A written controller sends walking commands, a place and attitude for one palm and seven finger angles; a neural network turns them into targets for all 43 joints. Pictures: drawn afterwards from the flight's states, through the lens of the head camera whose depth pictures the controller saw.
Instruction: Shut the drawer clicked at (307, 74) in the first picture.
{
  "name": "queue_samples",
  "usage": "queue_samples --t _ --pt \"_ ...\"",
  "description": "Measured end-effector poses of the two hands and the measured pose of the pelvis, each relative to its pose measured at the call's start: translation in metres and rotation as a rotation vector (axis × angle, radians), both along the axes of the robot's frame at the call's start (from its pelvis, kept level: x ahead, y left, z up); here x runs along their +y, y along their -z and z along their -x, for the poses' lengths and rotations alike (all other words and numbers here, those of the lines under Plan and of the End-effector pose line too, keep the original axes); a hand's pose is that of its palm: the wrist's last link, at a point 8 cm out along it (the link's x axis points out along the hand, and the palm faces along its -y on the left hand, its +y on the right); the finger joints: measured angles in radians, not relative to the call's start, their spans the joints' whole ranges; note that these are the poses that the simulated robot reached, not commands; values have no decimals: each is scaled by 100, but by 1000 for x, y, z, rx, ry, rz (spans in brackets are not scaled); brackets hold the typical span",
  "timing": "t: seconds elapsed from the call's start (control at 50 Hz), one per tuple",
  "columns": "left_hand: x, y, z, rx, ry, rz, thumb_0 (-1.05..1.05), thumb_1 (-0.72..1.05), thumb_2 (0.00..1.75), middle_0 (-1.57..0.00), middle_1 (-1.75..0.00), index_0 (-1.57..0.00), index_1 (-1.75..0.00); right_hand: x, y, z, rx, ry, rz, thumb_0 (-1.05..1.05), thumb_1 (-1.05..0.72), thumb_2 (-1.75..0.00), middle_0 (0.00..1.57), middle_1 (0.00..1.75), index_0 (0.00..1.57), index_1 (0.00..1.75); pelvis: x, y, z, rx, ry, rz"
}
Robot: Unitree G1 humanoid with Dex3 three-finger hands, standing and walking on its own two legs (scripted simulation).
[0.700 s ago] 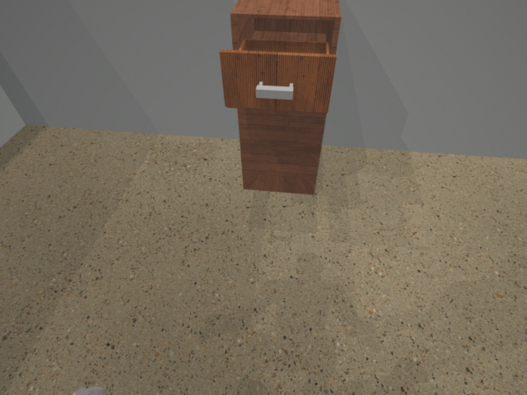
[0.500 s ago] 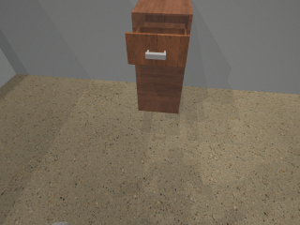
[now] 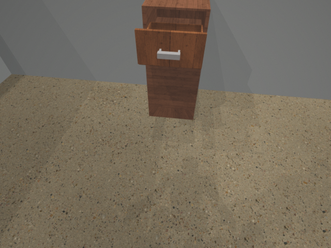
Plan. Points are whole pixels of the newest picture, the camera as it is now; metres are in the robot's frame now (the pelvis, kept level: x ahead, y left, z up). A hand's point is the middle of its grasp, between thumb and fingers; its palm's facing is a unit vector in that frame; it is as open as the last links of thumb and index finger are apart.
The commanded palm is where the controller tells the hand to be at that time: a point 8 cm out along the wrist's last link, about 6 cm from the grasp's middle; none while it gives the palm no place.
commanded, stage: stand and wait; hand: left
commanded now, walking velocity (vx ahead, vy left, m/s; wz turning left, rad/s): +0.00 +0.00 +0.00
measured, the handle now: (169, 53) +0.96 +0.03 +0.00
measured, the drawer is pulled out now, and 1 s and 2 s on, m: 0.30 0.30 0.30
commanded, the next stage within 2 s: look at it before walking up in 0.12 s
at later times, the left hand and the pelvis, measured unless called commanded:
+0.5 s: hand out of the picture +0.08 +0.25 -0.15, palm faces -0.03 -0.94 -0.34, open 7.4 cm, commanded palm none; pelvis +0.00 +0.01 +0.00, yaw +0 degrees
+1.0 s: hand out of the picture +0.07 +0.23 -0.17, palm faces -0.04 -0.96 -0.29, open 7.4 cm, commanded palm none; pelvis +0.02 +0.01 +0.00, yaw -3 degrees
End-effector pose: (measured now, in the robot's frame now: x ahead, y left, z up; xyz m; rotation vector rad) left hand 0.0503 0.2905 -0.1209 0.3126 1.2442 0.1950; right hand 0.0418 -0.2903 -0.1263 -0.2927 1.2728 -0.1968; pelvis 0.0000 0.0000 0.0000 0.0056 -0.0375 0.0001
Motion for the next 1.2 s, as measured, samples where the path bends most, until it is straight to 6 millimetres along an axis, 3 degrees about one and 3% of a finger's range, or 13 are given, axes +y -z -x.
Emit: queue_samples --t 0.46,0.9,1.1,1.16,1.2 --pt "3 -4 -22 -48 18 3 0 90 90 -20 -30 -20 -30 9 -5 -30 -74 -18 -8 1 -91 -90 20 30 20 30 5 -1 -4 3 6 -2" --pt "2 -1 -19 -11 7 5 0 90 90 -20 -30 -20 -30 8 -5 -30 -44 -12 0 1 -91 -90 20 30 20 30 5 -2 -12 9 12 0" --pt "-28 30 -5 114 11 107 0 91 90 -20 -30 -20 -30 39 19 -2 -6 111 -68 1 -91 -90 20 30 20 30 8 13 -42 24 104 -5" --pt "-41 35 -14 168 36 124 0 91 90 -20 -30 -20 -30 46 27 15 18 192 -93 1 -91 -90 20 30 20 30 3 17 -58 24 153 -20" --pt "-53 34 -32 181 66 131 1 91 90 -20 -30 -20 -30 49 30 28 53 242 -110 1 -91 -90 20 30 20 30 -3 17 -68 22 182 -23"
